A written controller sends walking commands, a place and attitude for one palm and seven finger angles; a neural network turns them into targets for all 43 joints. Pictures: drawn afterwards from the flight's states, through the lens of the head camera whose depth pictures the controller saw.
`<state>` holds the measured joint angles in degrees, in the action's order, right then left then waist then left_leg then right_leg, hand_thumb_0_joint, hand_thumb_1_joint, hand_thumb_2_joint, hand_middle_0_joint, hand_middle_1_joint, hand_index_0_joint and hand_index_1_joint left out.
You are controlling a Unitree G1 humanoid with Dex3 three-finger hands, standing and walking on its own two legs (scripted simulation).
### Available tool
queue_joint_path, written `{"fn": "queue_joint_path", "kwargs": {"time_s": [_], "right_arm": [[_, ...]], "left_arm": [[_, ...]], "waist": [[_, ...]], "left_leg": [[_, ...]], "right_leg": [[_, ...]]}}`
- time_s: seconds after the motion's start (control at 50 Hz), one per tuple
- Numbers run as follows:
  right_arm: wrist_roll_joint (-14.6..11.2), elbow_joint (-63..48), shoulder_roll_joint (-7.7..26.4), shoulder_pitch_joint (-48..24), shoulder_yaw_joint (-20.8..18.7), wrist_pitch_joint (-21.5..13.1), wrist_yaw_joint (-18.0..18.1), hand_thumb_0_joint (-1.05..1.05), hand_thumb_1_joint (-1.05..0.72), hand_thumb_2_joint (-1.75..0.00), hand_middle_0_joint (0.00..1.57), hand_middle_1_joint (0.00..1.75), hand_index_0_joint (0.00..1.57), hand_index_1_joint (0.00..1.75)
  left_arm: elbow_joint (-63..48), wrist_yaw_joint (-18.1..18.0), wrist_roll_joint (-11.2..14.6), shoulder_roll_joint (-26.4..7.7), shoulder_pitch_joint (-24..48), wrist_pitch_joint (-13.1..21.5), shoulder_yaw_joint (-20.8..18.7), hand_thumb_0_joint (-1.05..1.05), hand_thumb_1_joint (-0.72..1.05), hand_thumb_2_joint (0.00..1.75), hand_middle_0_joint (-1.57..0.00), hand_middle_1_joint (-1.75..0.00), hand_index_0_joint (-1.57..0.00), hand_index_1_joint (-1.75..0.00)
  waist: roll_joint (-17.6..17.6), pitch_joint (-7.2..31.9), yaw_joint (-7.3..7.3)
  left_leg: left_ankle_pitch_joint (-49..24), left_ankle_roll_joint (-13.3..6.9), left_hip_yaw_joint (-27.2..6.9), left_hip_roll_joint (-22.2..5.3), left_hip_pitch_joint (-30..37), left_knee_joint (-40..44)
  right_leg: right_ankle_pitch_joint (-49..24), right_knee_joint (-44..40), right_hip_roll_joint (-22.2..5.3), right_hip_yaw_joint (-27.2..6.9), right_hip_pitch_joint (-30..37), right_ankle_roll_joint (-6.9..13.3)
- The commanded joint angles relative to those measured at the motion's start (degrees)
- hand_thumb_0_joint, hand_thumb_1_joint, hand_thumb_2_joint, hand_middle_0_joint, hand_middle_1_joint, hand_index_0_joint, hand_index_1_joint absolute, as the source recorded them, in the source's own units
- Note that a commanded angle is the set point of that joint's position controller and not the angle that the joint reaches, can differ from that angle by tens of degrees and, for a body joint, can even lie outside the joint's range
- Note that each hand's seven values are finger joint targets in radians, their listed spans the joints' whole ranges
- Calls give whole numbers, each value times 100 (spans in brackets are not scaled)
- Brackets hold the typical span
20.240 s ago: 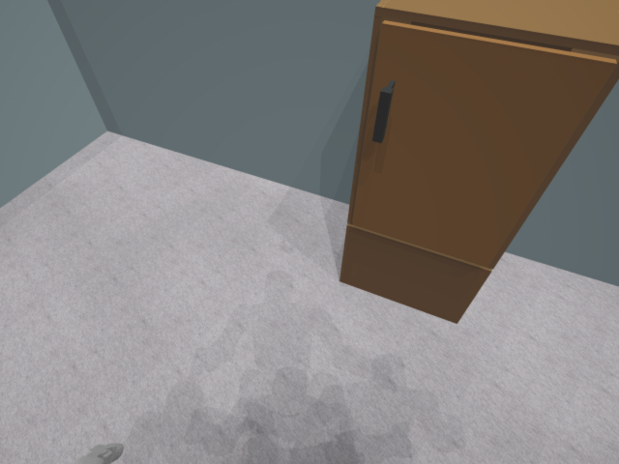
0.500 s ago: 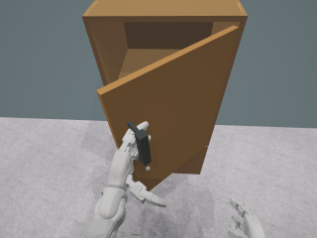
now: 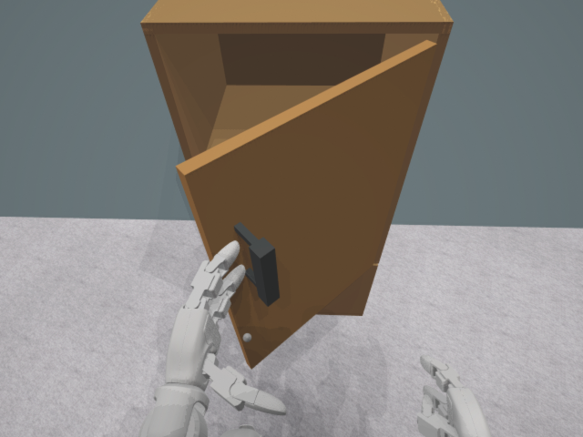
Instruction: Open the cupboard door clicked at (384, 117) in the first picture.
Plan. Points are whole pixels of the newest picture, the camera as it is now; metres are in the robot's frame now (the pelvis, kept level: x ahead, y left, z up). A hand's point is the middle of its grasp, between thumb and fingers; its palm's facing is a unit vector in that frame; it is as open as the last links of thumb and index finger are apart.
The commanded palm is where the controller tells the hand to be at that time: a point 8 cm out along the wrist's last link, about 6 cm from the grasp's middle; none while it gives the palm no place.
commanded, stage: slide the hand sideways off the handle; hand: left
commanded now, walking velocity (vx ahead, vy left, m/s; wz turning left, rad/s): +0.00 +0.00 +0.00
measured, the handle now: (256, 264) +0.33 +0.07 +0.08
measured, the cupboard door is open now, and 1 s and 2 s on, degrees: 43 43 43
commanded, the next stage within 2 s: draw the hand back to the body in 0.52 s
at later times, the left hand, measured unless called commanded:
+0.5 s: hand (189, 376) +0.18 +0.12 +0.07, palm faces -0.02 -1.00 -0.01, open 16.3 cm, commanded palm +0.16 +0.18 +0.08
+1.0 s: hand (145, 362) +0.18 +0.16 +0.11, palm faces +0.01 -1.00 -0.05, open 16.3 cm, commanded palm +0.15 +0.22 +0.13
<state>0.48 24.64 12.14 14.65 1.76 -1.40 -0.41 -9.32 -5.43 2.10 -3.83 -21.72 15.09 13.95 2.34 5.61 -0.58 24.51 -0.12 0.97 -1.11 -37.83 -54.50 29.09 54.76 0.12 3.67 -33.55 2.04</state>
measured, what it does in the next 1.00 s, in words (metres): stands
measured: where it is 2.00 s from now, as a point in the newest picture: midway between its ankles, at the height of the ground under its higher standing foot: outside the picture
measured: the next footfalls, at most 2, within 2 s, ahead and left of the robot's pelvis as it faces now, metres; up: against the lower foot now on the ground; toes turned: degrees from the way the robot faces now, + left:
none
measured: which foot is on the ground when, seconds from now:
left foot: down 0.00-1.00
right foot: down 0.00-1.00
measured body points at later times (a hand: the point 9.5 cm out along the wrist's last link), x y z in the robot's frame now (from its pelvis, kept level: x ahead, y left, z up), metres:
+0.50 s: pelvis +0.00 -0.01 -0.01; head +0.03 -0.02 +0.44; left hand +0.18 +0.18 +0.08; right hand +0.19 -0.24 -0.08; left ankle +0.03 +0.12 -0.68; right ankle -0.01 -0.10 -0.68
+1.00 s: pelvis +0.00 +0.01 +0.00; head +0.01 -0.01 +0.45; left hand +0.18 +0.21 +0.12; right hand +0.19 -0.21 -0.06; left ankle +0.03 +0.12 -0.68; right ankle -0.01 -0.10 -0.68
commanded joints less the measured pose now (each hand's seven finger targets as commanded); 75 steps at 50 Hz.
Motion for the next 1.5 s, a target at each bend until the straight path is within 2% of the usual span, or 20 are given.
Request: {"fn": "queue_joint_path", "kwargs": {"time_s": [0.0,0.14,0.3,0.36,0.46,0.52,0.6,0.64,0.68,0.74,0.82,0.92,1.0,1.06,1.1,1.12,1.16,1.18,1.3,1.48], "right_arm": [[-44,-980,545,-404,-245,-358,52,0,-90,-90,20,30,20,30],[-70,-1028,552,-335,-273,-378,112,0,-90,-90,20,30,20,30],[-120,-1024,581,-306,-333,-504,175,0,-90,-90,20,30,20,30],[-132,-968,627,-291,-359,-560,223,0,-90,-90,20,30,20,30],[-169,-984,647,-344,-387,-608,300,0,-90,-90,20,30,20,30],[-190,-1023,643,-322,-386,-665,320,0,-90,-90,20,30,20,30],[-195,-1075,637,-303,-365,-706,311,0,-90,-90,20,30,20,30],[-203,-1115,626,-332,-384,-678,310,0,-90,-90,20,30,20,30],[-231,-1178,586,-353,-342,-663,302,0,-90,-90,20,30,20,30],[-248,-1143,560,-364,-328,-617,314,0,-90,-90,20,30,20,30],[-266,-1107,604,-400,-267,-660,374,0,-90,-90,20,30,20,30],[-292,-991,653,-400,-215,-811,454,0,-90,-90,20,30,20,30],[-323,-898,664,-458,-192,-904,483,0,-90,-90,20,30,20,30],[-351,-837,677,-508,-190,-937,490,0,-90,-90,20,30,20,30],[-362,-837,699,-532,-183,-995,494,0,-90,-90,20,30,20,30],[-252,-839,662,-558,-199,-906,644,0,-90,-90,20,30,20,30],[-191,-674,546,-526,-107,-851,689,0,-90,-90,20,30,20,30],[-193,-636,560,-531,-113,-801,686,0,-90,-90,20,30,20,30],[-129,-461,617,-725,-98,-772,715,0,-90,-90,20,30,20,30],[-74,-134,650,-921,-104,-811,661,0,-90,-90,20,30,20,30]], "left_arm": [[-1446,95,80,-59,298,442,-300,0,-50,30,-15,-30,-15,-30],[-1588,399,369,-557,-562,434,-998,0,-50,30,-15,-30,-15,-30],[-1910,990,742,-672,-998,728,-1216,0,-50,30,-15,-30,-15,-30],[-1929,1250,835,-827,-941,838,-1309,0,-50,30,-15,-30,-15,-30],[-1856,1456,1024,-1030,-1008,850,-1602,0,-50,30,-15,-30,-15,-30],[-1981,1433,1052,-848,-893,837,-1412,0,-50,30,-15,-30,-15,-30],[-2028,1306,957,-773,-973,713,-1231,0,-50,30,-15,-30,-15,-30],[-2286,1201,891,-1050,-1158,635,-1452,0,-50,30,-15,-30,-15,-30],[-2525,1117,860,-1037,-1158,509,-1423,0,-50,30,-15,-30,-15,-30],[-2404,1040,870,-1051,-1386,294,-1586,0,-50,30,-15,-30,-15,-30],[-2467,1110,1000,-1159,-1125,125,-1773,0,-50,30,-15,-30,-15,-30],[-2619,1376,1226,-1366,-879,20,-2037,0,-50,30,-15,-30,-15,-30],[-2618,1567,1403,-1507,-928,-145,-2308,0,-50,30,-15,-30,-15,-30],[-2521,1675,1488,-1539,-991,-330,-2451,0,-40,34,-15,-30,-15,-30],[-2780,1733,1553,-1616,-869,-388,-2529,0,-32,37,-16,-30,-16,-30],[-3258,926,649,-2536,-746,-502,-2780,0,-29,39,-16,-30,-16,-30],[-2941,345,413,-1860,-1093,-767,-2420,0,-22,42,-16,-30,-16,-30],[-2881,213,319,-1814,-1177,-838,-2392,0,-18,43,-16,-30,-16,-30],[-3016,-137,82,-1999,-929,-896,-2533,0,2,52,-17,-30,-17,-30],[-2880,-249,64,-2189,-706,-899,-3016,0,34,66,-18,-30,-18,-30]], "waist": [[-417,838,-17],[-596,891,119],[-463,855,7],[-403,805,-65],[-403,766,7],[-261,863,-6],[-220,885,28],[-89,1061,164],[5,987,149],[-283,809,169],[-366,491,93],[-193,549,96],[16,535,184],[-149,463,196],[59,517,234],[78,402,485],[18,-36,309],[42,-34,302],[46,8,302],[-13,-94,385]], "left_leg": [[-871,-123,-210,144,792,678],[-1058,-122,-136,190,537,528],[-1040,-104,-171,207,350,297],[-953,-108,-210,204,224,157],[-745,-105,-237,198,72,95],[-750,-116,-249,194,206,122],[-803,-131,-287,181,324,231],[-895,-144,-289,160,460,362],[-902,-143,-278,155,573,470],[-867,-145,-292,131,556,589],[-583,-147,-275,137,573,673],[-676,-143,-310,136,863,813],[-856,-131,-322,144,1037,966],[-1048,-134,-332,140,1140,1062],[-1111,-129,-348,140,1310,1167],[-1063,-138,-195,76,1355,1351],[-950,-150,-169,91,1587,1476],[-1045,-151,-181,58,1729,1562],[-1398,-173,-168,7,2425,2161],[-2186,-122,-195,-64,3034,2843]], "right_leg": [[-1546,-952,78,-168,41,-69],[-2055,-988,35,-345,389,-135],[-2360,-924,-35,-476,266,-256],[-2172,-925,-60,-579,116,-268],[-1551,-934,-32,-576,-49,-224],[-1398,-853,24,-439,-187,-184],[-1357,-744,86,-261,-237,-135],[-1376,-721,115,-204,-80,-95],[-1402,-760,128,-151,-54,-94],[-1378,-879,164,-87,61,-108],[-1035,-1180,150,-179,34,-152],[-1107,-1353,148,-173,190,-145],[-1347,-1443,143,-126,422,-134],[-1622,-1517,149,-71,579,-150],[-1683,-1537,160,-18,639,-137],[-1585,-2023,7,-434,703,-52],[-1338,-2300,-49,-355,710,-68],[-1408,-2319,-41,-285,778,-75],[-1756,-2663,-52,-201,1376,-108],[-2301,-3051,-25,-132,2165,-100]]}}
